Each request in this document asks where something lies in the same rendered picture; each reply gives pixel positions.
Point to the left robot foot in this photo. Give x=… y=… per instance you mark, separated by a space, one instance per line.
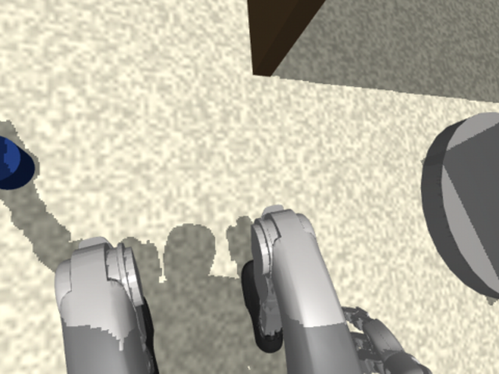
x=150 y=337

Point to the right robot arm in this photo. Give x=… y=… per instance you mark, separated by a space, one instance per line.
x=404 y=363

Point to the right robot foot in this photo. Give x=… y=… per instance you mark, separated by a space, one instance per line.
x=266 y=343

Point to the tin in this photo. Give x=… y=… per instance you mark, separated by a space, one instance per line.
x=16 y=166

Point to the right robot hand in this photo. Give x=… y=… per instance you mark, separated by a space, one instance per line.
x=377 y=343

